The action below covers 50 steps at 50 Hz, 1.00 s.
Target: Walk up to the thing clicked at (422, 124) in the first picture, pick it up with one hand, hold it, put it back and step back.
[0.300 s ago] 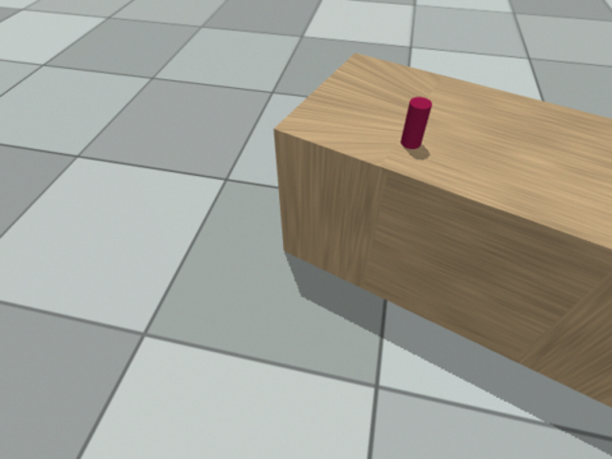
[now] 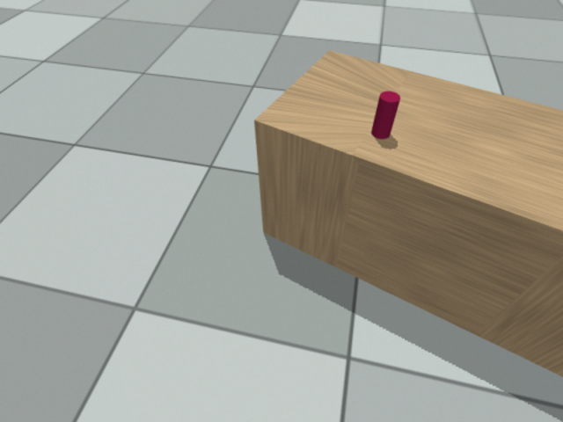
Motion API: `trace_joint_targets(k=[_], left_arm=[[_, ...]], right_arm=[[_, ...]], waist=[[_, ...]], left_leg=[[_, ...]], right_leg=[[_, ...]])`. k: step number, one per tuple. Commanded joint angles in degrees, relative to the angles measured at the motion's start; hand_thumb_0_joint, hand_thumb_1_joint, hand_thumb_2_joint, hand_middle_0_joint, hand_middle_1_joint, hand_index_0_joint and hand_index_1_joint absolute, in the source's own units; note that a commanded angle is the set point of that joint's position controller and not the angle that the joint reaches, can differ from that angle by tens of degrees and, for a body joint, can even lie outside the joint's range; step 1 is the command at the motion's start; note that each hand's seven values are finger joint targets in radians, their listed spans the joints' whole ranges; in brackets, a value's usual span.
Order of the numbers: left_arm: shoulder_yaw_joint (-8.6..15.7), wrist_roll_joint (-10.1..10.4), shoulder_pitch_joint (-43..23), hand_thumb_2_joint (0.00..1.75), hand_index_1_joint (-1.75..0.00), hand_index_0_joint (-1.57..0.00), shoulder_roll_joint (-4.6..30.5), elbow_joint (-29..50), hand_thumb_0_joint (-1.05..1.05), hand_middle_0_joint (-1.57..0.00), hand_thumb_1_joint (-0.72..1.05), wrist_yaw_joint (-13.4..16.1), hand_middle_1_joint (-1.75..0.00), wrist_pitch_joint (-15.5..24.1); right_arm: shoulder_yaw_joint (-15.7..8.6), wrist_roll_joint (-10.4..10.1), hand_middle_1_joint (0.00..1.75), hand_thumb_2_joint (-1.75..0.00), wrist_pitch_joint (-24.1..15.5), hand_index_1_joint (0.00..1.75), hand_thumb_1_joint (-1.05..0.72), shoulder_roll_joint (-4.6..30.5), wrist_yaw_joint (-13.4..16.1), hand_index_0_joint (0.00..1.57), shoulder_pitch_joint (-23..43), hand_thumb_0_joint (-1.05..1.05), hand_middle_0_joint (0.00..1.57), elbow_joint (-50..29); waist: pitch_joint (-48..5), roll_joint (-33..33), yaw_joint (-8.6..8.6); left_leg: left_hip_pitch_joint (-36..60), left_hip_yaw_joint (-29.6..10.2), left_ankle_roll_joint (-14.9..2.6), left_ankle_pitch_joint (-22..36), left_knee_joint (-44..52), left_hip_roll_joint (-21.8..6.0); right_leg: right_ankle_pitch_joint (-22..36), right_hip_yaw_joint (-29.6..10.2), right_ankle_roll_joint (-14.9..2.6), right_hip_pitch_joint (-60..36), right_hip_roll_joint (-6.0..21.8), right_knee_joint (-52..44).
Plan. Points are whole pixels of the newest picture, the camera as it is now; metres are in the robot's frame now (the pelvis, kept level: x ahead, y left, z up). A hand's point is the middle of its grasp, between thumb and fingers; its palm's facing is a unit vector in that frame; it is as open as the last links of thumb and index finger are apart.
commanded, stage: stand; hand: left
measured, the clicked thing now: (385, 115) +0.91 -0.28 -0.12
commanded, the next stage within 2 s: walk up in 0.82 s
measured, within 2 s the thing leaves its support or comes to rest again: neither
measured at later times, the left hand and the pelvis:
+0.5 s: hand out of the picture +0.08 +0.25 -0.16, palm faces -0.03 -0.94 -0.33, open 7.4 cm; pelvis +0.01 +0.00 +0.00, yaw +0 degrees
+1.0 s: hand out of the picture +0.11 +0.25 -0.15, palm faces -0.14 -0.93 -0.34, open 7.4 cm; pelvis +0.02 -0.02 -0.01, yaw -7 degrees
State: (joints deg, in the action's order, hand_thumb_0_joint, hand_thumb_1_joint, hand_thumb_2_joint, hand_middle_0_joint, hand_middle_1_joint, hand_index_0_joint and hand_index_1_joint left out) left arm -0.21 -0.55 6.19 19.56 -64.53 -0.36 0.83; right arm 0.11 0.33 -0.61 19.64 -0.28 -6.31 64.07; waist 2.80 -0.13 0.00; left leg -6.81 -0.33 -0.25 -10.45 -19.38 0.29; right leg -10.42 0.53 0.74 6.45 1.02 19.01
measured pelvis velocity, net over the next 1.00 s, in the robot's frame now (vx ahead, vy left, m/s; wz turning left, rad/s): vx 0.02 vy -0.02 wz -0.12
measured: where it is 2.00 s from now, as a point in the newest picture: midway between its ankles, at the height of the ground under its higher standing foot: (345, 392)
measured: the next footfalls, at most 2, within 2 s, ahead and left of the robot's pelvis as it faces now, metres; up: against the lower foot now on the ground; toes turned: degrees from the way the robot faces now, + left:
right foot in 1.14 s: +0.15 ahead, -0.24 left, +0.00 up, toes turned -17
left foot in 1.50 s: +0.34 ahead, -0.03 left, +0.00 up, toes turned -16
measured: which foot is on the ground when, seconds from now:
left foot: down 0.00-1.00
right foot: down 0.00-0.86, up 0.88-1.00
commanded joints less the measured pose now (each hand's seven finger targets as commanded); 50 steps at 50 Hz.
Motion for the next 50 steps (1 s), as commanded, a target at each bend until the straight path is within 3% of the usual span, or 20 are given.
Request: trace_joint_targets(k=[1, 40, 41, 42, 43, 44, 45, 46, 47, 48, 49, 50], left_arm=[[2.15, -0.11, -2.28, 0.90, -0.30, -0.20, 12.16, 3.54, 0.00, -0.20, 0.90, 0.96, -0.30, 1.09], [2.33, -0.10, -1.71, 0.90, -0.30, -0.20, 12.28, 3.70, 0.00, -0.20, 0.90, 0.92, -0.30, 0.90], [6.39, -1.44, 0.76, 0.90, -0.30, -0.20, 16.88, 9.71, 0.00, -0.20, 0.90, -1.14, -0.30, -0.15], [5.93, -1.53, -2.86, 0.90, -0.30, -0.20, 14.75, 10.71, 0.00, -0.20, 0.90, -2.07, -0.30, -0.89], [5.95, -1.88, -4.88, 0.90, -0.30, -0.20, 13.83, 12.33, 0.00, -0.20, 0.90, -2.84, -0.30, -1.66], [6.34, -2.58, -5.65, 0.90, -0.30, -0.20, 15.04, 13.28, 0.00, -0.20, 0.90, -3.16, -0.30, -1.79], [6.73, -2.06, -3.42, 0.90, -0.30, -0.20, 15.10, 14.18, 0.00, -0.20, 0.90, -3.62, -0.30, -1.83], [7.16, -1.88, -2.12, 0.90, -0.30, -0.20, 15.56, 14.06, 0.00, -0.20, 0.90, -4.05, -0.30, -1.65], [7.25, -1.49, -0.07, 0.90, -0.30, -0.20, 15.42, 14.07, 0.00, -0.20, 0.90, -4.72, -0.30, -1.59], [7.28, -1.41, 1.31, 0.90, -0.30, -0.20, 15.06, 14.10, 0.00, -0.20, 0.90, -5.35, -0.30, -1.45], [7.56, -1.20, 4.05, 0.90, -0.30, -0.20, 14.33, 14.06, 0.00, -0.20, 0.90, -5.92, -0.30, -1.61], [7.53, -1.16, 4.79, 0.90, -0.30, -0.20, 13.92, 14.46, 0.00, -0.20, 0.90, -6.30, -0.30, -1.51]], right_arm=[[-2.24, 0.02, 0.30, -0.90, -1.23, 0.30, -0.90, 12.04, 0.78, 0.20, 2.38, 0.00, 0.20, -3.22], [-1.92, 0.08, 0.30, -0.90, -1.33, 0.30, -0.90, 12.35, 0.96, 0.20, 1.77, 0.00, 0.20, -3.34], [-6.67, 1.32, 0.30, -0.90, -2.75, 0.30, -0.90, 18.77, 0.87, 0.20, -2.07, 0.00, 0.20, -7.34], [-7.85, 1.67, 0.30, -0.90, -3.15, 0.30, -0.90, 20.52, 1.02, 0.20, -6.87, 0.00, 0.20, -5.83], [-9.18, 1.76, 0.30, -0.90, -3.40, 0.30, -0.90, 22.81, 1.20, 0.20, -8.46, 0.00, 0.20, -6.09], [-9.23, 1.26, 0.30, -0.90, -3.62, 0.30, -0.90, 22.32, 1.31, 0.20, -7.59, 0.00, 0.20, -7.44], [-9.52, 1.13, 0.30, -0.90, -3.83, 0.30, -0.90, 23.01, 1.32, 0.20, -5.43, 0.00, 0.20, -9.27], [-9.40, 1.49, 0.30, -0.90, -4.14, 0.30, -0.90, 21.98, 1.23, 0.20, -3.62, 0.00, 0.20, -10.31], [-9.17, 1.65, 0.30, -0.90, -4.43, 0.30, -0.90, 20.79, 1.12, 0.20, -2.06, 0.00, 0.20, -11.54], [-8.76, 1.94, 0.30, -0.90, -4.50, 0.30, -0.90, 19.16, 0.86, 0.20, -1.80, 0.00, 0.20, -12.42], [-9.11, 2.23, 0.30, -0.90, -4.56, 0.30, -0.90, 19.40, 0.64, 0.20, 0.04, 0.00, 0.20, -13.42], [-9.16, 2.36, 0.30, -0.90, -4.63, 0.30, -0.90, 19.17, 0.38, 0.20, 1.06, 0.00, 0.20, -14.19]], waist=[[-3.44, 0.79, 0.07], [-4.40, 0.25, -0.07], [-6.40, 2.31, 2.47], [-2.27, -3.51, 5.24], [0.56, -10.47, 6.31], [2.50, -4.54, 5.87], [3.10, -5.14, 3.93], [3.75, -3.30, 2.49], [3.78, -3.82, 1.04], [3.25, -3.99, 1.05], [2.88, -7.24, -0.65], [2.56, -8.04, -0.86]], left_leg=[[0.56, -5.88, -1.43, 6.33, 2.84, -7.34], [1.11, -5.63, -1.37, 9.67, 3.02, -7.53], [12.25, -3.86, -4.55, -12.97, -2.56, -6.49], [18.81, -9.91, -7.48, -24.90, 2.13, -11.91], [18.10, -18.48, -11.75, -29.39, 9.90, -22.02], [10.58, -20.16, -12.90, -24.86, 11.07, -26.33], [5.39, -21.02, -14.16, -25.11, 12.92, -28.56], [1.62, -19.59, -13.72, -23.66, 13.06, -27.35], [1.98, -15.51, -12.92, -22.02, 12.16, -24.96], [3.32, -10.39, -11.95, -18.79, 10.82, -22.10], [3.18, -6.68, -11.26, -16.06, 9.66, -20.99], [2.27, -2.93, -10.35, -13.08, 7.59, -19.30]], right_leg=[[5.30, -5.39, -2.15, 0.49, 6.31, -3.08], [8.72, -5.14, -2.07, -1.64, 6.71, -2.93], [-9.39, -6.55, -4.11, 11.25, 1.54, 4.92], [-18.35, -3.00, -3.28, 27.26, -0.18, 12.47], [-17.10, -1.12, -2.18, 34.46, 0.37, 26.72], [-17.09, -4.15, -1.61, 33.88, 3.15, 31.50], [-15.66, -6.00, -1.60, 30.95, 4.91, 35.10], [-14.12, -7.49, -1.45, 28.18, 6.49, 36.21], [-12.66, -7.84, -1.28, 27.09, 7.68, 34.15], [-12.11, -6.20, -1.07, 27.25, 7.18, 31.13], [-11.05, -4.67, -1.09, 25.09, 7.06, 29.54], [-10.06, -3.22, -0.96, 22.12, 7.10, 25.46]])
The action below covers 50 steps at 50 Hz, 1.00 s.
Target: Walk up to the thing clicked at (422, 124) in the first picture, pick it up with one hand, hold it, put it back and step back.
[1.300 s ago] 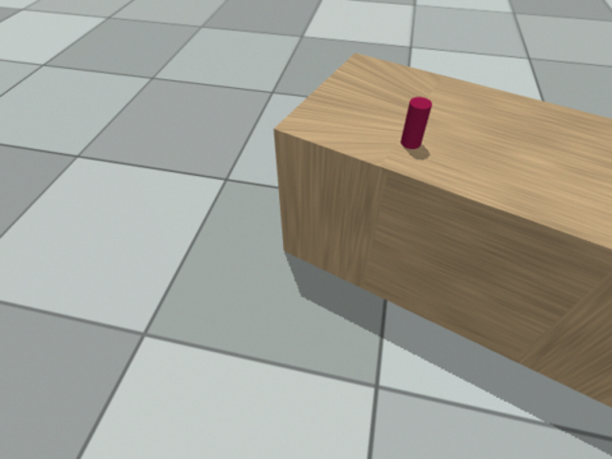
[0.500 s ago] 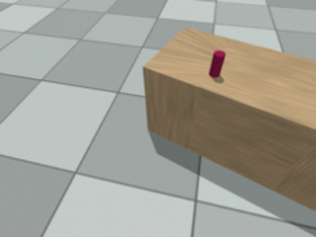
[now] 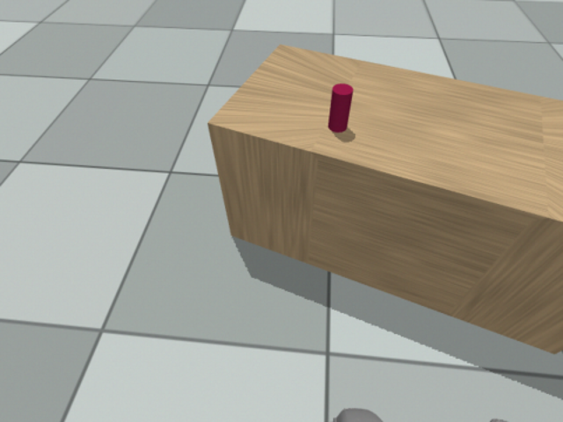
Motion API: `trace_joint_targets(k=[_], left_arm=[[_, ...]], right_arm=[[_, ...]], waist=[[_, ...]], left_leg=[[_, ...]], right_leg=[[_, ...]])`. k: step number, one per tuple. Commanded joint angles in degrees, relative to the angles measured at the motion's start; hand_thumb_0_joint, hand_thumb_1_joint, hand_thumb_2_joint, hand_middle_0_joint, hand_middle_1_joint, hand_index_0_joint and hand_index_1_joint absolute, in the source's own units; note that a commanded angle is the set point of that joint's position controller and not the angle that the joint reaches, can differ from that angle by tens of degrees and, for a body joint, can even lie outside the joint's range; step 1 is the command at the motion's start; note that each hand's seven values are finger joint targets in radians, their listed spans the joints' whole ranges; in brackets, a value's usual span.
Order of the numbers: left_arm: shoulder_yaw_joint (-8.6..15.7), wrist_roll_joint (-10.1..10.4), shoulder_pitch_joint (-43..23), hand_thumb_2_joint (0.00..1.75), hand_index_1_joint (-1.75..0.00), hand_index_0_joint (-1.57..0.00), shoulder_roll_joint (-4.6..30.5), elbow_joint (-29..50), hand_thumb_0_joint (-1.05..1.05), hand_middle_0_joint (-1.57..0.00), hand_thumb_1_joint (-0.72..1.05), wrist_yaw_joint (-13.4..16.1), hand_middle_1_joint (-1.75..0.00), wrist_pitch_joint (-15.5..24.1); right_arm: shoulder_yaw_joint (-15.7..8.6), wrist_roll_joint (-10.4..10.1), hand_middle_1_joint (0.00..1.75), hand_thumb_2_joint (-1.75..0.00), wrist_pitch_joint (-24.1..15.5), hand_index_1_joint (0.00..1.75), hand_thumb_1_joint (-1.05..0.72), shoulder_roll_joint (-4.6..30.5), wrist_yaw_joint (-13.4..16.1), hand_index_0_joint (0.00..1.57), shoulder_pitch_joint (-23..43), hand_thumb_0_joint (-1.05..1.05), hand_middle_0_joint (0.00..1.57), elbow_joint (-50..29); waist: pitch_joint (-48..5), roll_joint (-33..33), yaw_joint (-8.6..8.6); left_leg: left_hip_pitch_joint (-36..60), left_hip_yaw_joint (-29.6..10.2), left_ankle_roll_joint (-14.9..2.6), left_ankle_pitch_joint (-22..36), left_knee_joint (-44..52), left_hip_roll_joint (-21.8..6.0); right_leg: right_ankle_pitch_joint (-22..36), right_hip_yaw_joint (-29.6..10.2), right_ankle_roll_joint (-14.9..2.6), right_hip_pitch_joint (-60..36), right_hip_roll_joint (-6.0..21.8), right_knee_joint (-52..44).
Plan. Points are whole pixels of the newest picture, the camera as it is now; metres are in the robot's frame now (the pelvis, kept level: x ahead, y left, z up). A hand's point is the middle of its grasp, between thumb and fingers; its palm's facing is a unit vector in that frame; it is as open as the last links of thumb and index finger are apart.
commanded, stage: walk up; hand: left
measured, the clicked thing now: (340, 108) +0.91 -0.15 -0.11
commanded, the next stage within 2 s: none
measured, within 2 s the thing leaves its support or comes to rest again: neither
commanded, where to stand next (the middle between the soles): +0.42 -0.15 m, yaw -24 degrees
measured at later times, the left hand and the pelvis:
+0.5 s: hand (188, 362) +0.24 +0.18 -0.16, palm faces -0.22 -0.92 -0.32, open 7.4 cm; pelvis +0.16 -0.07 -0.02, yaw -13 degrees
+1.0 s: hand (261, 219) +0.53 +0.06 -0.13, palm faces -0.39 -0.82 -0.42, open 7.4 cm; pelvis +0.32 -0.14 -0.02, yaw -22 degrees
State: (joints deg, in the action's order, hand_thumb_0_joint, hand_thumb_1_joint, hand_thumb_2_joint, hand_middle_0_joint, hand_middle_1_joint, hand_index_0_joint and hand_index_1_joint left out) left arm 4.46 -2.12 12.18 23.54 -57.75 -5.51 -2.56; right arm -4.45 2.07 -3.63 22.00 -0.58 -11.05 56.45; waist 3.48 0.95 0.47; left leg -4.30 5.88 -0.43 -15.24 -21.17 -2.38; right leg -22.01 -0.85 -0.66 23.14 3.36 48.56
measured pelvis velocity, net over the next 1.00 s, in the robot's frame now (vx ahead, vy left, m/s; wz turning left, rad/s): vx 0.32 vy -0.14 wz -0.38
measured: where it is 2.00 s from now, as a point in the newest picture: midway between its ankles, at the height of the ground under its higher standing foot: (326, 369)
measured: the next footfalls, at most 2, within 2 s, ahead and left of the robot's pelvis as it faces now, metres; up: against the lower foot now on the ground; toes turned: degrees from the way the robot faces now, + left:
right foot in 0.14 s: +0.15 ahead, -0.21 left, +0.00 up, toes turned -10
left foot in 0.50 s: +0.31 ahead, +0.03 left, +0.00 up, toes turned -9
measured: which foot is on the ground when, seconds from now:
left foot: down 0.00-0.16, up 0.18-0.48, down 0.50-0.90, up 0.92-1.00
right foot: up 0.00-0.12, down 0.14-0.52, up 0.54-0.86, down 0.88-1.00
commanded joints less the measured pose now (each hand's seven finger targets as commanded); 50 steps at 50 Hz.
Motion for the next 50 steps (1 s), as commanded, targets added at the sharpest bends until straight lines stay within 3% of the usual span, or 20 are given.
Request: trace_joint_targets(k=[1, 4, 7, 8, 9, 10, 15, 21, 24, 25, 26, 28, 32, 38, 41, 44, 45, 46, 47, 50], left_arm=[[2.89, 0.44, -1.87, 0.90, -0.30, -0.20, 9.68, 8.38, 0.00, -0.20, 0.90, -1.41, -0.30, 2.09], [3.13, 0.08, -0.37, 0.90, -0.30, -0.20, 9.50, 8.50, 0.00, -0.20, 0.90, -1.23, -0.30, 2.63], [5.35, -0.01, 13.59, 0.90, -0.30, -0.20, 13.94, 4.29, 0.00, -0.20, 0.90, 0.64, -0.30, 3.85], [6.72, -0.09, 18.96, 0.90, -0.30, -0.20, 17.75, 4.16, 0.00, -0.20, 0.90, 1.85, -0.30, 4.25], [6.80, 0.12, 16.10, 0.90, -0.30, -0.20, 21.68, 7.14, 0.00, -0.20, 0.90, 2.21, -0.30, 4.76], [6.57, 0.93, 12.81, 0.90, -0.30, -0.20, 22.54, 8.36, 0.00, -0.20, 0.90, 2.16, -0.30, 4.77], [4.20, 1.81, 5.61, 0.90, -0.30, -0.20, 15.60, 11.43, 0.00, -0.20, 0.90, 3.59, -0.30, 5.23], [3.65, 1.30, 5.22, 0.90, -0.30, -0.20, 15.82, 14.88, 0.00, -0.20, 0.90, 3.29, -0.30, 6.42], [2.49, 1.29, 1.12, 0.90, -0.30, -0.20, 13.33, 16.48, 0.00, -0.20, 0.90, 3.20, -0.30, 6.21], [1.39, 1.10, 2.67, 0.90, -0.30, -0.20, 9.50, 16.95, 0.00, -0.20, 0.90, 3.39, -0.30, 6.15], [0.19, 1.36, 6.16, 0.90, -0.30, -0.20, 4.83, 16.73, 0.00, -0.20, 0.90, 3.64, -0.30, 6.09], [1.75, 0.89, 9.89, 0.90, -0.30, -0.20, 13.43, 14.55, 0.00, -0.20, 0.90, 4.42, -0.30, 5.65], [2.28, 1.59, 8.39, 0.90, -0.30, -0.20, 12.51, 12.27, 0.00, -0.20, 0.90, 3.32, -0.30, 6.62], [1.24, 1.85, 1.76, 0.90, -0.30, -0.20, 8.72, 15.64, 0.00, -0.20, 0.90, 1.61, -0.30, 6.33], [1.40, 1.85, 2.69, 0.90, -0.30, -0.20, 8.92, 15.05, 0.00, -0.20, 0.90, 1.89, -0.30, 6.53], [2.96, 1.55, 10.97, 0.90, -0.30, -0.20, 12.14, 11.03, 0.00, -0.20, 0.90, 3.60, -0.30, 7.21], [4.35, 1.30, 13.35, 0.90, -0.30, -0.20, 16.38, 11.19, 0.00, -0.20, 0.90, 4.44, -0.30, 7.58], [4.48, 1.43, 12.43, 0.90, -0.30, -0.20, 19.17, 13.44, 0.00, -0.20, 0.90, 5.03, -0.30, 7.81], [4.37, 2.22, 9.88, 0.90, -0.30, -0.20, 20.10, 13.71, 0.00, -0.20, 0.90, 5.10, -0.30, 7.48], [3.07, 2.81, 5.42, 0.90, -0.30, -0.20, 16.35, 14.53, 0.00, -0.20, 0.90, 5.60, -0.30, 7.21]], right_arm=[[-4.56, 0.70, 0.30, -0.90, -1.64, 0.30, -0.90, 16.47, 0.42, 0.20, 5.33, 0.00, 0.20, -6.92], [-4.69, 0.53, 0.30, -0.90, -1.08, 0.30, -0.90, 16.75, -0.07, 0.20, 4.72, 0.00, 0.20, -7.58], [-3.21, 0.44, 0.30, -0.90, 0.35, 0.30, -0.90, 13.26, -0.13, 0.20, 3.43, 0.00, 0.20, -8.89], [-1.47, 0.20, 0.30, -0.90, 0.55, 0.30, -0.90, 9.32, -0.49, 0.20, 2.04, 0.00, 0.20, -10.22], [-1.07, -1.09, 0.30, -0.90, 0.70, 0.30, -0.90, 9.75, -0.95, 0.20, 1.13, 0.00, 0.20, -12.22], [-2.27, -0.49, 0.30, -0.90, 0.70, 0.30, -0.90, 14.40, -0.68, 0.20, 2.48, 0.00, 0.20, -11.50], [-1.99, -2.00, 0.30, -0.90, 0.15, 0.30, -0.90, 13.23, -1.36, 0.20, -4.98, 0.00, 0.20, -8.29], [-2.92, -0.55, 0.30, -0.90, -0.40, 0.30, -0.90, 12.81, -2.22, 0.20, -4.26, 0.00, 0.20, -11.95], [-4.02, -0.25, 0.30, -0.90, -1.64, 0.30, -0.90, 12.89, -1.42, 0.20, -12.88, 0.00, 0.20, -9.83], [-4.99, 0.29, 0.30, -0.90, -2.17, 0.30, -0.90, 15.70, -0.75, 0.20, -17.94, 0.00, 0.20, -8.97], [-5.71, 1.01, 0.30, -0.90, -2.75, 0.30, -0.90, 19.89, -0.35, 0.20, -19.32, 0.00, 0.20, -9.53], [-5.71, -1.22, 0.30, -0.90, -2.77, 0.30, -0.90, 22.04, -0.80, 0.20, -8.63, 0.00, 0.20, -12.94], [-3.53, -1.18, 0.30, -0.90, -3.50, 0.30, -0.90, 16.07, -0.74, 0.20, -8.50, 0.00, 0.20, -13.00], [-3.35, -1.09, 0.30, -0.90, -2.79, 0.30, -0.90, 16.52, -0.80, 0.20, -10.50, 0.00, 0.20, -13.62], [-3.46, -1.40, 0.30, -0.90, -1.44, 0.30, -0.90, 16.94, -0.90, 0.20, -9.12, 0.00, 0.20, -14.66], [-1.32, -1.68, 0.30, -0.90, 0.01, 0.30, -0.90, 11.74, -0.78, 0.20, -10.30, 0.00, 0.20, -15.28], [-0.12, -2.02, 0.30, -0.90, 0.10, 0.30, -0.90, 8.91, -0.67, 0.20, -13.39, 0.00, 0.20, -15.83], [0.64, -1.94, 0.30, -0.90, 0.85, 0.30, -0.90, 7.91, -0.66, 0.20, -15.58, 0.00, 0.20, -15.78], [-1.22, -1.39, 0.30, -0.90, 1.92, 0.30, -0.90, 14.12, 0.11, 0.20, -13.99, 0.00, 0.20, -14.26], [-1.57, -1.88, 0.30, -0.90, 2.35, 0.30, -0.90, 13.88, 0.29, 0.20, -12.56, 0.00, 0.20, -12.09]], waist=[[1.62, -9.43, -0.94], [0.26, -10.08, -0.91], [-5.32, 6.72, -7.10], [-4.26, 19.94, -9.82], [-2.86, 22.30, -7.12], [1.03, 14.03, -5.97], [0.03, 7.26, -0.90], [0.16, 5.55, -0.86], [-1.64, 2.35, 5.05], [-3.77, -7.22, 7.68], [-3.23, -19.52, 6.92], [2.19, -10.25, 1.80], [5.06, -8.35, 0.86], [0.51, -10.84, 1.91], [-2.85, -11.16, 1.32], [-7.58, 2.77, -3.45], [-10.17, 12.33, -4.33], [-10.21, 15.45, -3.15], [-6.76, 10.30, -3.49], [-0.58, 4.92, -1.16]], left_leg=[[-1.59, -5.70, -9.08, -6.23, 7.75, -14.47], [-5.93, -0.58, -7.42, -5.25, 1.16, -11.52], [-17.32, 3.57, -5.14, -8.63, -24.80, -6.63], [-26.77, 4.63, -3.08, -18.67, -40.28, -0.46], [-34.91, -0.74, -0.35, -21.31, -47.68, 3.92], [-31.38, -6.02, 0.53, -19.53, -47.39, 0.06], [-20.60, -7.01, -1.03, -10.18, -35.81, -4.33], [-15.29, -5.15, -0.47, -3.17, -20.34, -2.43], [2.87, -2.11, -0.57, 3.70, -11.74, 0.65], [10.22, -9.04, -1.91, -3.26, -6.49, -2.80], [10.56, -32.07, -5.06, -21.20, 4.04, -15.85], [-2.06, -45.09, -13.21, -38.20, 13.21, -25.51], [-5.46, -21.01, -10.54, -5.73, 8.27, -15.73], [-2.72, -5.42, -11.07, 20.78, 1.49, -12.90], [-3.34, -4.34, -9.44, 16.71, -3.33, -12.23], [-12.35, 0.09, -5.81, 11.64, -23.39, -7.42], [-20.50, 1.11, -3.75, 1.02, -34.35, -3.41], [-28.88, -1.72, -1.33, -16.29, -41.78, 1.03], [-29.23, -5.70, -1.00, -18.59, -45.83, -1.28], [-27.08, -9.07, -1.42, -13.68, -43.99, -4.69]], right_leg=[[3.01, -0.33, 0.45, 2.54, 4.18, -7.69], [6.94, 5.70, 0.15, -6.02, 1.04, -11.45], [5.76, 5.33, -1.06, -25.27, -3.51, -15.01], [-7.43, -8.10, -3.97, -28.16, 2.77, -25.52], [-19.03, -38.21, -10.42, -23.94, 15.42, -39.51], [-20.91, -44.63, -15.20, -17.18, 19.33, -40.14], [4.11, -18.25, -11.54, -10.09, 9.29, -30.94], [-0.68, -17.38, -11.52, -4.85, 8.85, -30.35], [0.54, -10.97, -7.91, 7.42, 4.17, -18.42], [-0.01, -7.64, -5.53, 13.43, -0.58, -4.41], [-7.82, -4.09, -2.94, 21.54, -10.24, 12.39], [-6.67, -7.46, -2.67, 19.22, -3.47, 19.34], [2.65, -6.22, -1.19, 13.63, -0.09, 12.38], [5.99, 1.31, -0.33, 4.43, 0.00, -6.08], [10.62, 3.66, -1.02, -3.73, -2.15, -14.03], [16.15, 2.92, -1.73, -22.30, -4.24, -20.13], [11.34, -10.06, -4.56, -28.93, 2.69, -23.51], [6.16, -32.99, -9.69, -29.67, 16.85, -29.20], [2.98, -37.14, -14.98, -23.87, 19.54, -30.19], [11.31, -22.03, -12.52, -13.98, 12.79, -28.35]])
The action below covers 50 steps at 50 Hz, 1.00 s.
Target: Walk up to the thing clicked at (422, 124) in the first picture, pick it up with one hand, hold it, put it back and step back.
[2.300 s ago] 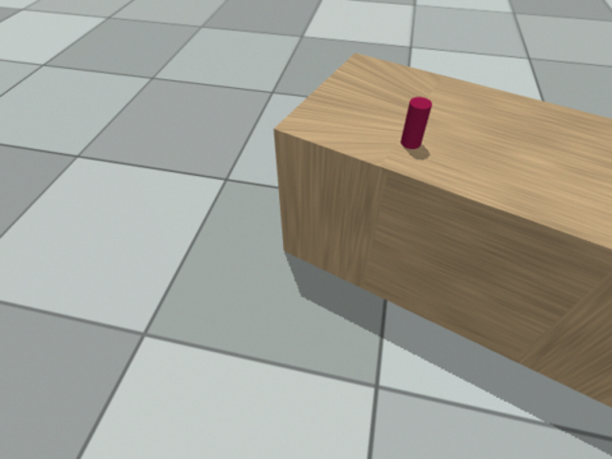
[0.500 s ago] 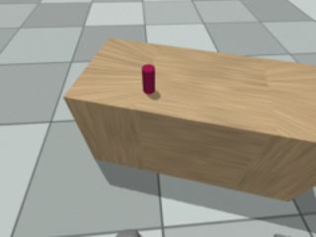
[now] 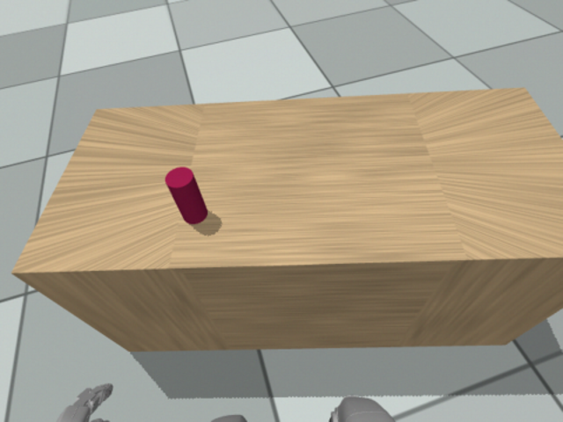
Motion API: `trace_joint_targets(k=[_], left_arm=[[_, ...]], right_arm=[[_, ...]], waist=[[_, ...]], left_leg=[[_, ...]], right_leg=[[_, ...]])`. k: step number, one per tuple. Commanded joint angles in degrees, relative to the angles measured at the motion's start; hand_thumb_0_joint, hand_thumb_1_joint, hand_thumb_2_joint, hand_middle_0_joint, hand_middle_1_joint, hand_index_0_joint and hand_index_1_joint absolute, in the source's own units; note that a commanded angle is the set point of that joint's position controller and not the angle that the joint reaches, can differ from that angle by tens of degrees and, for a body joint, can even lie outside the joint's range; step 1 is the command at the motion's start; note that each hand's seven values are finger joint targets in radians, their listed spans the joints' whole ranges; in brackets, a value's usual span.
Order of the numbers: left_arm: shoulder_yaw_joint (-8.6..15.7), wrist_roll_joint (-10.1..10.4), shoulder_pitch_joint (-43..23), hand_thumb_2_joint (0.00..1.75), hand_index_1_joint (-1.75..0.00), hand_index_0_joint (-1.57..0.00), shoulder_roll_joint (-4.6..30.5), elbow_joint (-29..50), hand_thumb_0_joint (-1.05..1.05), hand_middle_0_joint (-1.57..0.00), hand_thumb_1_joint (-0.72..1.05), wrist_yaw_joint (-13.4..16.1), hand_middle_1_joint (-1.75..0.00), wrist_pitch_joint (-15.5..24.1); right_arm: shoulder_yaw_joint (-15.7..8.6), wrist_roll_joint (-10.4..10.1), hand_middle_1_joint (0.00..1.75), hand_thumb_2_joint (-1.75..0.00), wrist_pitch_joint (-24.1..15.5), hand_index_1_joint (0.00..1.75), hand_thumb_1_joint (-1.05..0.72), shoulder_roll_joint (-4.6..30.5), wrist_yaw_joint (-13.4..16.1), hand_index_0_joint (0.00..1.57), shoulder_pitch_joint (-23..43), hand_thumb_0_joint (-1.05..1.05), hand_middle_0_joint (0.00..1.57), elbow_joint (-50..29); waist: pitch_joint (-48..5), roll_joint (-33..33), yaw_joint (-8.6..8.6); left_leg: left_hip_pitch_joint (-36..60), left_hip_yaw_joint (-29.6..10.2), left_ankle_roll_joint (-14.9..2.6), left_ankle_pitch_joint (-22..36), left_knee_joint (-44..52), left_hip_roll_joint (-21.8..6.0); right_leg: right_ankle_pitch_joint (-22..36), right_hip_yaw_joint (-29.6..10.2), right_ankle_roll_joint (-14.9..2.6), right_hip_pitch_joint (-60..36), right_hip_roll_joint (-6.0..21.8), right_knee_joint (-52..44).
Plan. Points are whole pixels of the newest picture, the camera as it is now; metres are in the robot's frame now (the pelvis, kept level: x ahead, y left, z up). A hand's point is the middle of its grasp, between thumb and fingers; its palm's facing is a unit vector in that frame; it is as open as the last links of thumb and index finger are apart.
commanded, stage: walk up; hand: left
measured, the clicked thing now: (187, 197) +0.55 +0.21 -0.09
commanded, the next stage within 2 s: stand in 1.90 s
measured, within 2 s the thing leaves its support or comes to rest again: neither
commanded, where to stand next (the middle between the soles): +0.10 +0.03 m, yaw -2 degrees
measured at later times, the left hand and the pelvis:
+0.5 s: hand out of the picture +0.14 +0.31 -0.16, palm faces -0.09 -0.93 -0.37, open 7.4 cm; pelvis +0.04 +0.04 -0.01, yaw -5 degrees
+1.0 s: hand (114, 420) +0.15 +0.28 -0.13, palm faces -0.12 -0.93 -0.34, open 7.4 cm; pelvis +0.03 +0.04 +0.02, yaw -6 degrees
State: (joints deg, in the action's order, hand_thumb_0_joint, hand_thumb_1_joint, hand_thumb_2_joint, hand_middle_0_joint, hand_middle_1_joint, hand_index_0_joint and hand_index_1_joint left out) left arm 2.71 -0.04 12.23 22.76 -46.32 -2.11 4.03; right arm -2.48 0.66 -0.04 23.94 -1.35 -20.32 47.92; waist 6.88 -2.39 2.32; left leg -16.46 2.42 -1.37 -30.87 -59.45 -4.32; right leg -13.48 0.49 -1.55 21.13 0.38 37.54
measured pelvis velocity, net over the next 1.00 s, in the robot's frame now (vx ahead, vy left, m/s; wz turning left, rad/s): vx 0.03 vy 0.04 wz -0.10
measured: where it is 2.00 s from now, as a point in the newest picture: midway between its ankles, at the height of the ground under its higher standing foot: outside the picture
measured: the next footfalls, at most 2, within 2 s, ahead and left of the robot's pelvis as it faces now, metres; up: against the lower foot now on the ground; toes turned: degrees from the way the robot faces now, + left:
left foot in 0.26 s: +0.15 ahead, +0.16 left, +0.00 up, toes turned -2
right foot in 0.54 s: +0.04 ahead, -0.09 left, +0.00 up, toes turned -6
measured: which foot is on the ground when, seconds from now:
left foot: up 0.00-0.24, down 0.26-1.00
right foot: down 0.00-0.30, up 0.32-0.52, down 0.54-1.00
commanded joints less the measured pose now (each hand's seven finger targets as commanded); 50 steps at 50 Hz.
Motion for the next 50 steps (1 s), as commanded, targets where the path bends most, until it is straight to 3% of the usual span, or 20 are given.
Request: trace_joint_targets(k=[1, 6, 9, 12, 13, 14, 15, 16, 19, 24, 26, 27, 28, 29, 30, 32, 34, 36, 41, 50], left_arm=[[4.47, 0.58, 4.81, 0.90, -0.30, -0.20, 16.18, 2.89, 0.00, -0.20, 0.90, 2.39, -0.30, 0.74], [2.88, -0.61, 2.84, 0.90, -0.30, -0.20, 13.76, 2.72, 0.00, -0.20, 0.90, 3.34, -0.30, 0.75], [2.49, -0.07, 0.73, 0.90, -0.30, -0.20, 14.34, 3.19, 0.00, -0.20, 0.90, 3.56, -0.30, -0.24], [2.21, 0.74, -2.01, 0.90, -0.30, -0.20, 13.70, 3.86, 0.00, -0.20, 0.90, 3.77, -0.30, -1.91], [1.84, 1.11, -1.07, 0.90, -0.30, -0.20, 11.85, 3.78, 0.00, -0.20, 0.90, 3.81, -0.30, -2.42], [1.31, 1.59, 0.95, 0.90, -0.30, -0.20, 10.05, 3.28, 0.00, -0.20, 0.90, 4.01, -0.30, -2.98], [1.81, 1.33, 1.99, 0.90, -0.30, -0.20, 11.53, 1.87, 0.00, -0.20, 0.90, 4.64, -0.30, -3.67], [1.88, 0.82, 2.21, 0.90, -0.30, -0.20, 12.27, 0.41, 0.00, -0.20, 0.90, 4.83, -0.30, -3.88], [2.84, 0.92, 2.33, 0.90, -0.30, -0.20, 12.01, -1.91, 0.00, -0.20, 0.90, 3.77, -0.30, -3.75], [2.14, 0.28, 2.49, 0.90, -0.30, -0.20, 10.03, -3.71, 0.00, -0.20, 0.90, 3.15, -0.30, -2.76], [2.17, -0.38, 5.90, 0.90, -0.30, -0.20, 9.08, -6.50, 0.00, -0.20, 0.90, 3.45, -0.30, -2.11], [2.72, -1.07, 5.69, 0.90, -0.30, -0.20, 10.56, -7.15, 0.00, -0.20, 0.90, 3.86, -0.30, -1.55], [3.07, -1.80, 3.43, 0.90, -0.30, -0.20, 13.12, -6.12, 0.00, -0.20, 0.90, 4.11, -0.30, -0.98], [3.33, -1.89, -1.15, 0.90, -0.30, -0.20, 15.70, -4.97, 0.00, -0.20, 0.90, 4.08, -0.30, -0.54], [3.36, -1.45, -4.41, 0.90, -0.30, -0.20, 19.03, -4.25, 0.00, -0.20, 0.90, 3.79, -0.30, -0.90], [1.92, -0.58, -7.41, 0.90, -0.30, -0.20, 13.43, -4.37, 0.00, -0.20, 0.90, 3.27, -0.30, -1.35], [1.36, -0.29, -6.41, 0.90, -0.30, -0.20, 11.13, -5.77, 0.00, -0.20, 0.90, 3.16, -0.30, -1.38], [1.28, -0.49, -3.71, 0.90, -0.30, -0.20, 11.47, -7.28, 0.00, -0.20, 0.90, 2.78, -0.30, -1.54], [0.65, -0.22, -6.97, 0.90, -0.30, -0.20, 10.56, -9.12, 0.00, -0.20, 0.90, 2.36, -0.30, -2.16], [0.43, -0.32, -8.25, 0.90, -0.30, -0.20, 9.85, -12.32, 0.00, -0.20, 0.90, 1.97, -0.30, -2.05]], right_arm=[[-3.17, -0.50, 0.30, -0.90, -1.13, 0.30, -0.90, 11.06, 0.89, 0.20, -4.40, 0.00, 0.20, -2.62], [-2.46, -0.24, 0.30, -0.90, -1.07, 0.30, -0.90, 8.18, 1.11, 0.20, -1.77, 0.00, 0.20, -1.62], [-2.97, -0.76, 0.30, -0.90, -0.97, 0.30, -0.90, 8.37, 1.53, 0.20, 0.85, 0.00, 0.20, -1.16], [-4.00, -0.02, 0.30, -0.90, -1.33, 0.30, -0.90, 9.84, 2.10, 0.20, -0.86, 0.00, 0.20, 0.42], [-4.74, 0.54, 0.30, -0.90, -1.55, 0.30, -0.90, 12.98, 2.26, 0.20, 0.08, 0.00, 0.20, -0.03], [-5.21, 0.69, 0.30, -0.90, -1.64, 0.30, -0.90, 15.84, 2.14, 0.20, 3.18, 0.00, 0.20, -1.51], [-5.16, -0.17, 0.30, -0.90, -1.73, 0.30, -0.90, 17.25, 1.81, 0.20, 5.79, 0.00, 0.20, -2.05], [-5.37, 0.21, 0.30, -0.90, -1.79, 0.30, -0.90, 16.96, 1.82, 0.20, 7.68, 0.00, 0.20, -1.78], [-4.16, 0.50, 0.30, -0.90, -1.72, 0.30, -0.90, 13.78, 2.33, 0.20, 10.58, 0.00, 0.20, -2.47], [-3.73, 0.85, 0.30, -0.90, -1.37, 0.30, -0.90, 13.71, 2.10, 0.20, 10.77, 0.00, 0.20, -2.00], [-3.07, 0.40, 0.30, -0.90, -0.72, 0.30, -0.90, 12.89, 1.83, 0.20, 12.76, 0.00, 0.20, -2.15], [-2.31, -0.22, 0.30, -0.90, -0.50, 0.30, -0.90, 10.60, 1.65, 0.20, 12.46, 0.00, 0.20, -1.81], [-1.31, -0.90, 0.30, -0.90, -0.61, 0.30, -0.90, 7.84, 1.51, 0.20, 12.56, 0.00, 0.20, -2.25], [-0.61, -1.22, 0.30, -0.90, -0.68, 0.30, -0.90, 5.58, 1.46, 0.20, 12.70, 0.00, 0.20, -2.06], [-1.76, -1.06, 0.30, -0.90, -0.54, 0.30, -0.90, 8.84, 2.33, 0.20, 13.44, 0.00, 0.20, -0.54], [-2.17, -0.97, 0.30, -0.90, -1.54, 0.30, -0.90, 9.88, 1.92, 0.20, 11.37, 0.00, 0.20, 2.71], [-1.92, -1.38, 0.30, -0.90, -2.20, 0.30, -0.90, 10.56, 1.41, 0.20, 13.07, 0.00, 0.20, 3.46], [-1.39, -1.16, 0.30, -0.90, -2.16, 0.30, -0.90, 10.75, 1.16, 0.20, 15.53, 0.00, 0.20, 3.50], [-0.76, -0.36, 0.30, -0.90, -1.69, 0.30, -0.90, 10.70, 0.63, 0.20, 16.89, 0.00, 0.20, 7.13], [0.08, -0.30, 0.30, -0.90, -2.55, 0.30, -0.90, 9.21, 0.63, 0.20, 17.52, 0.00, 0.20, 11.11]], waist=[[-3.98, 9.41, -2.17], [-6.49, 11.84, -2.09], [-8.35, 12.95, -2.31], [-8.54, 10.33, 0.42], [-8.86, 2.17, -0.13], [-8.80, -5.10, -1.59], [-9.87, -9.61, -1.32], [-8.24, -9.01, -2.00], [-6.51, -9.09, -2.99], [-11.64, -10.88, -2.31], [-12.45, -7.95, -4.58], [-12.71, -5.34, -4.99], [-12.05, 2.32, -4.21], [-8.81, 7.66, -2.12], [-9.07, 11.06, -2.35], [-5.78, 6.42, 0.65], [-8.42, 4.77, -0.84], [-8.81, 7.06, -2.86], [-2.06, 2.20, -2.19], [-7.26, 1.68, -2.52]], left_leg=[[-13.40, -4.54, -0.42, 4.22, -3.71, -2.61], [-4.33, -0.87, 1.04, 8.14, 10.19, -1.17], [0.43, 0.34, 1.27, 11.68, 13.32, 0.72], [7.03, -1.23, -0.92, 24.08, 24.24, 1.49], [6.73, -9.42, -2.58, 28.60, 27.80, -4.52], [4.54, -20.19, -7.07, 27.05, 34.73, -13.19], [2.04, -25.80, -14.11, 29.46, 36.48, -19.91], [-1.59, -27.11, -15.81, 27.42, 36.46, -20.47], [-3.34, -13.71, -10.80, 29.01, 33.21, -12.17], [5.56, -11.54, -10.05, 29.51, 27.81, -10.67], [2.17, -8.31, -8.09, 29.98, 22.86, -8.99], [-1.07, -7.74, -5.57, 32.16, 19.08, -8.39], [-6.18, -5.36, -2.34, 28.29, 14.54, -4.96], [-12.08, -2.47, 0.85, 14.21, 15.65, 0.15], [-3.68, -4.18, 0.22, 2.34, 14.59, -0.31], [6.31, -4.44, -0.51, 14.77, 24.84, -0.88], [7.47, -8.43, -3.10, 30.44, 27.34, -4.94], [4.45, -8.53, -3.79, 22.55, 28.95, -5.50], [1.42, -9.56, -0.94, 4.89, 37.43, -3.71], [3.78, -8.85, -0.05, 12.67, 40.94, -3.91]], right_leg=[[8.14, -18.72, -10.51, -10.07, 13.46, -15.99], [33.71, -9.67, -10.74, -3.42, 10.47, -9.27], [34.84, -9.91, -10.10, -0.87, 10.56, -5.41], [19.75, -11.15, -6.40, 5.54, 8.83, 1.58], [10.91, -8.68, -3.69, 7.33, 4.66, 6.12], [-1.15, -4.02, -0.92, 7.59, -1.90, 14.58], [-22.37, -4.13, -0.33, 5.17, -3.96, 22.35], [-23.43, -6.55, -0.28, 3.94, -2.12, 25.74], [-18.34, -5.57, -1.03, 4.36, -2.68, 26.17], [-16.03, 0.15, 0.58, 0.05, -0.61, 5.97], [-6.76, 2.34, 0.41, -8.91, -1.87, -9.27], [-2.36, -2.11, -0.48, -13.45, -0.13, -12.23], [2.14, -13.66, -2.68, -14.65, 6.15, -13.76], [5.99, -25.00, -6.90, -13.05, 14.43, -14.58], [9.83, -26.19, -12.25, -3.66, 18.37, -11.99], [6.95, -13.26, -6.24, 3.56, 10.94, -8.80], [7.52, -5.99, -1.06, -1.39, 5.00, -6.27], [-1.87, -7.42, -1.68, -3.95, 4.51, -9.61], [-14.92, -8.51, -2.25, -0.47, 5.01, -15.03], [-4.33, -6.97, -1.31, -9.60, 5.37, -18.67]])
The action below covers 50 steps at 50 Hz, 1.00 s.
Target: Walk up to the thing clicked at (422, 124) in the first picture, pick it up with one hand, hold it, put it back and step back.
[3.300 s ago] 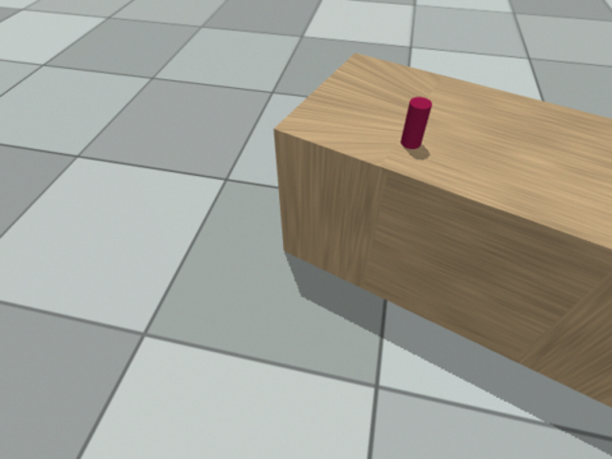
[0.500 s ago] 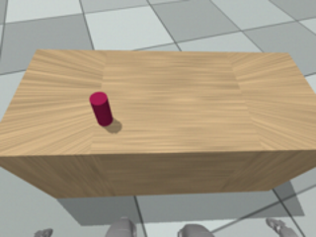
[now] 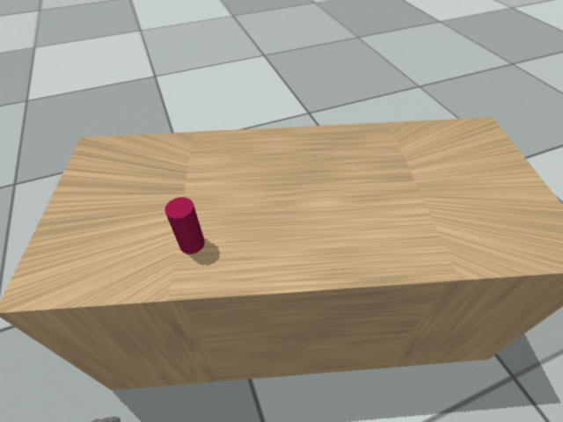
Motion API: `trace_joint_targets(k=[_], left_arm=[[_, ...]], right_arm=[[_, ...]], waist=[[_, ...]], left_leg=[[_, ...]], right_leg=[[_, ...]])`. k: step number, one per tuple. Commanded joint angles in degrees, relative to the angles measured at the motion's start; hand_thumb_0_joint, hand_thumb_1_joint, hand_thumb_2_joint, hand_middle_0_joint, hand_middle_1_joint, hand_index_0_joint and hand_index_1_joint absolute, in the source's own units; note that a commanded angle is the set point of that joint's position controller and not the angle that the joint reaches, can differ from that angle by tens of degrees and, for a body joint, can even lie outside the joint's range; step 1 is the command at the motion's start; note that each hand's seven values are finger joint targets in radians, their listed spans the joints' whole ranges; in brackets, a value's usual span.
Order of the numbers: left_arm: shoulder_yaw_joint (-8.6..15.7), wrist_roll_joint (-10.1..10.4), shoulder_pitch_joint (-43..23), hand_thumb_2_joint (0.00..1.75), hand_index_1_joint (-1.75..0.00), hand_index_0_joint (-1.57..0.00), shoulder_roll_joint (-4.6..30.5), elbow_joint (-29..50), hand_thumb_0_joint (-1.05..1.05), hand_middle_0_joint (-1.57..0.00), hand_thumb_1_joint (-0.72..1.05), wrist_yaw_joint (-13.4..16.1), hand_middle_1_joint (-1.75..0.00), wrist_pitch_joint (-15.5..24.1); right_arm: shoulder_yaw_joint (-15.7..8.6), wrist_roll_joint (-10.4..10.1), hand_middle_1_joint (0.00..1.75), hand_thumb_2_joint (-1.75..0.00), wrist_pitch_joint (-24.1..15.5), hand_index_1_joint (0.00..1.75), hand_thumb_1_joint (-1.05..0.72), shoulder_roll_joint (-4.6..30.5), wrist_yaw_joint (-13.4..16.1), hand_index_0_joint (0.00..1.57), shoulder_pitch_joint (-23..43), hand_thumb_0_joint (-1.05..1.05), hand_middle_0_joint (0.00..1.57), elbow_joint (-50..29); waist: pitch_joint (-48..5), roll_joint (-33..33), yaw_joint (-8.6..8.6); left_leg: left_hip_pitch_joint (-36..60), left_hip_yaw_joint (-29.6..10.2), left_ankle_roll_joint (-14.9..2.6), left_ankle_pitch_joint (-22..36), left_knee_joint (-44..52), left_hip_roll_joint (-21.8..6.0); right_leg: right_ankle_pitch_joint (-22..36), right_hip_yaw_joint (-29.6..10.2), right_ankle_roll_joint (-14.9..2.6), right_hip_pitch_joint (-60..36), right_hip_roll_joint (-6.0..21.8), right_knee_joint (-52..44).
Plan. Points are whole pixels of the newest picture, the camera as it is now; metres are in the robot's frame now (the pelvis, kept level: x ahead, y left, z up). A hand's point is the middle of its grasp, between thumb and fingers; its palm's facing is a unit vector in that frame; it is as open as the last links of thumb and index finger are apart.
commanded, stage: walk up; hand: left
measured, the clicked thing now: (186, 226) +0.51 +0.22 -0.11
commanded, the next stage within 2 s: stand in 0.90 s
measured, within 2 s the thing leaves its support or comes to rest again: neither
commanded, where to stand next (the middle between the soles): +0.07 -0.01 m, yaw +3 degrees
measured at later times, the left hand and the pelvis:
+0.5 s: hand out of the picture +0.11 +0.25 -0.15, palm faces +0.00 -0.95 -0.32, open 7.4 cm; pelvis +0.02 +0.00 +0.01, yaw +1 degrees
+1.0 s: hand out of the picture +0.09 +0.26 -0.15, palm faces -0.01 -0.95 -0.32, open 7.4 cm; pelvis +0.03 +0.01 +0.01, yaw +1 degrees
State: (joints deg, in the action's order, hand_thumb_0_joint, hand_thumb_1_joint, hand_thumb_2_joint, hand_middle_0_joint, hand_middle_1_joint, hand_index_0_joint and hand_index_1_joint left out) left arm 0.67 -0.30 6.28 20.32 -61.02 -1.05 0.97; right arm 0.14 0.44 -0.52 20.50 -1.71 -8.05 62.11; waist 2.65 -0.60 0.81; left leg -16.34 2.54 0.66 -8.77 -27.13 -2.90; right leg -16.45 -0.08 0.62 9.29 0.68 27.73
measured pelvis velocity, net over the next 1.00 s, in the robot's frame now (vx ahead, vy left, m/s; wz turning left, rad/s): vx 0.03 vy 0.01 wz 0.02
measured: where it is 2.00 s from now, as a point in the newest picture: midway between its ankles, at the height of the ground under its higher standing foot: outside the picture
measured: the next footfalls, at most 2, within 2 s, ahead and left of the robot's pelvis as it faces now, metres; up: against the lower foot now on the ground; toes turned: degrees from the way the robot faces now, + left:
none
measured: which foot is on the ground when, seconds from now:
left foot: down 0.00-1.00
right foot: down 0.00-1.00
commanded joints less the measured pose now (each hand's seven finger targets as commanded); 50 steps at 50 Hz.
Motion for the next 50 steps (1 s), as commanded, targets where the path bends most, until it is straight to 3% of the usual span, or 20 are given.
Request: trace_joint_targets(k=[1, 6, 9, 17, 23, 28, 39, 43, 47, 50], left_arm=[[2.45, -0.10, -3.09, 0.90, -0.30, -0.20, 12.32, 2.26, 0.00, -0.20, 0.90, 0.89, -0.30, 1.06], [2.27, 0.31, -3.69, 0.90, -0.30, -0.20, 12.15, 0.85, 0.00, -0.20, 0.90, 1.13, -0.30, 0.94], [2.30, 0.33, -4.75, 0.90, -0.30, -0.20, 12.11, 0.29, 0.00, -0.20, 0.90, 1.28, -0.30, 0.79], [2.12, 0.22, -5.30, 0.90, -0.30, -0.20, 11.52, -1.32, 0.00, -0.20, 0.90, 1.37, -0.30, 0.56], [2.03, -0.03, -5.90, 0.90, -0.30, -0.20, 11.34, -1.66, 0.00, -0.20, 0.90, 1.26, -0.30, 0.37], [2.09, -0.09, -5.29, 0.90, -0.30, -0.20, 11.37, -2.03, 0.00, -0.20, 0.90, 1.29, -0.30, 0.50], [1.99, -0.22, -4.20, 0.90, -0.30, -0.20, 11.03, -1.90, 0.00, -0.20, 0.90, 1.26, -0.30, 0.23], [2.09, -0.29, -3.61, 0.90, -0.30, -0.20, 11.09, -2.06, 0.00, -0.20, 0.90, 1.35, -0.30, 0.31], [2.00, -0.53, -2.33, 0.90, -0.30, -0.20, 11.57, -1.93, 0.00, -0.20, 0.90, 1.40, -0.30, 0.55], [2.00, -0.57, -1.95, 0.90, -0.30, -0.20, 11.44, -1.52, 0.00, -0.20, 0.90, 1.45, -0.30, 0.63]], right_arm=[[-2.52, -0.11, 0.30, -0.90, -2.23, 0.30, -0.90, 12.60, 1.10, 0.20, 4.78, 0.00, 0.20, -2.69], [-2.17, -0.42, 0.30, -0.90, -2.49, 0.30, -0.90, 11.97, 1.50, 0.20, 5.42, 0.00, 0.20, -1.47], [-2.25, -0.52, 0.30, -0.90, -2.24, 0.30, -0.90, 11.92, 1.71, 0.20, 5.28, 0.00, 0.20, -0.77], [-2.57, -0.49, 0.30, -0.90, -1.69, 0.30, -0.90, 11.68, 1.83, 0.20, 6.31, 0.00, 0.20, -0.09], [-2.58, -0.29, 0.30, -0.90, -1.48, 0.30, -0.90, 11.66, 1.78, 0.20, 7.50, 0.00, 0.20, 0.15], [-2.60, -0.26, 0.30, -0.90, -1.58, 0.30, -0.90, 11.30, 1.75, 0.20, 8.02, 0.00, 0.20, 0.09], [-2.83, -0.14, 0.30, -0.90, -1.59, 0.30, -0.90, 11.51, 1.82, 0.20, 7.90, 0.00, 0.20, 0.20], [-2.84, -0.17, 0.30, -0.90, -1.53, 0.30, -0.90, 11.15, 1.81, 0.20, 7.37, 0.00, 0.20, 0.35], [-2.88, 0.06, 0.30, -0.90, -1.45, 0.30, -0.90, 11.63, 1.91, 0.20, 6.76, 0.00, 0.20, 0.59], [-2.99, 0.07, 0.30, -0.90, -1.60, 0.30, -0.90, 11.86, 1.83, 0.20, 6.42, 0.00, 0.20, 0.66]], waist=[[-4.17, 0.22, -0.73], [-6.41, -0.14, -1.02], [-6.51, 0.50, -0.51], [-6.35, 0.70, -0.17], [-4.07, -0.07, -0.13], [-4.94, 0.27, -0.34], [-5.39, -0.43, -0.45], [-5.96, 0.39, -0.50], [-4.67, 0.14, -0.50], [-5.28, -0.19, -0.69]], left_leg=[[4.74, -8.28, -1.99, -6.64, 8.17, -5.04], [8.36, -6.57, -1.93, 7.22, 6.56, -5.21], [9.37, -5.96, -2.05, 10.47, 6.15, -5.33], [11.51, -5.43, -1.92, 11.76, 6.85, -5.40], [10.07, -6.17, -1.48, 5.11, 9.78, -5.40], [10.91, -6.21, -1.25, 8.10, 9.67, -5.27], [10.34, -7.05, -1.59, 6.14, 11.06, -5.25], [10.83, -6.88, -1.82, 8.52, 10.24, -5.27], [11.31, -7.24, -1.70, 4.85, 10.63, -5.29], [11.49, -7.58, -1.76, 6.89, 10.69, -5.53]], right_leg=[[1.67, -6.10, -3.33, 1.40, 5.24, -8.57], [10.36, -5.15, -2.55, -1.12, 5.93, -8.94], [12.73, -4.74, -2.20, -1.77, 6.33, -10.21], [13.97, -3.94, -1.68, -2.39, 6.45, -12.27], [9.07, -3.82, -1.46, -1.59, 6.27, -13.58], [10.58, -3.46, -1.25, -2.28, 6.19, -13.76], [9.60, -2.71, -1.17, -3.68, 6.30, -13.65], [10.19, -2.46, -1.11, -4.15, 6.35, -13.73], [7.74, -3.34, -1.38, -2.15, 7.28, -14.01], [8.64, -3.11, -1.26, -2.80, 7.20, -13.50]])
